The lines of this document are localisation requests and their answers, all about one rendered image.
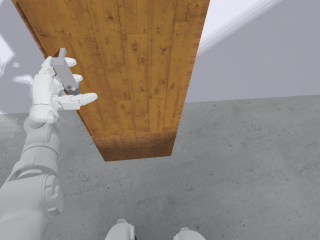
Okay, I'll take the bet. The robot right shin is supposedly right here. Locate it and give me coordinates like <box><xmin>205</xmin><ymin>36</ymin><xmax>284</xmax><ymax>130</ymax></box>
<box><xmin>179</xmin><ymin>227</ymin><xmax>189</xmax><ymax>233</ymax></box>

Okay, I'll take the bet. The cupboard door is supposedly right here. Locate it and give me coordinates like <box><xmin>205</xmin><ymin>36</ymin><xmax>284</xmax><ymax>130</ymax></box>
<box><xmin>17</xmin><ymin>0</ymin><xmax>204</xmax><ymax>138</ymax></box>

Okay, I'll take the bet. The handle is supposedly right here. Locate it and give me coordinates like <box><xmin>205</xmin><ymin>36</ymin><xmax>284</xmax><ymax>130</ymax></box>
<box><xmin>52</xmin><ymin>48</ymin><xmax>81</xmax><ymax>96</ymax></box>

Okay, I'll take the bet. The left robot forearm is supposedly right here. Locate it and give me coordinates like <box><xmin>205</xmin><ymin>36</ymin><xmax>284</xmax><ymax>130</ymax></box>
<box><xmin>0</xmin><ymin>104</ymin><xmax>60</xmax><ymax>191</ymax></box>

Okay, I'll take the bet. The left robot hand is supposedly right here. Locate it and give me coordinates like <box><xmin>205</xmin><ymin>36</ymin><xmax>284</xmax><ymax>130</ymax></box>
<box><xmin>32</xmin><ymin>56</ymin><xmax>98</xmax><ymax>111</ymax></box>

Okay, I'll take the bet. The robot left upper arm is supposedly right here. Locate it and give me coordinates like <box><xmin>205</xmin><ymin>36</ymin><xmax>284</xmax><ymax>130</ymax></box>
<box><xmin>0</xmin><ymin>174</ymin><xmax>64</xmax><ymax>240</ymax></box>

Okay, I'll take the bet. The robot left thigh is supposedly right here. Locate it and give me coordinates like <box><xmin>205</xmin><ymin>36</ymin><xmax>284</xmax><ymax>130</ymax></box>
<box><xmin>105</xmin><ymin>223</ymin><xmax>135</xmax><ymax>240</ymax></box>

